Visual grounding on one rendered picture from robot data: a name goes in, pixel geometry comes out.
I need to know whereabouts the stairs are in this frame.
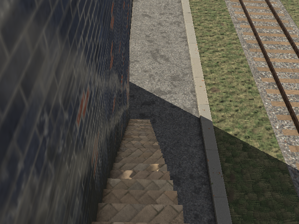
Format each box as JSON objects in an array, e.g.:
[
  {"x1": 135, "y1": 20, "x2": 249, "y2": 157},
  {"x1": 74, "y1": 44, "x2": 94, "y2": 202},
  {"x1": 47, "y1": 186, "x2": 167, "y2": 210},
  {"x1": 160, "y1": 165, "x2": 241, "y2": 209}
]
[{"x1": 92, "y1": 119, "x2": 190, "y2": 224}]

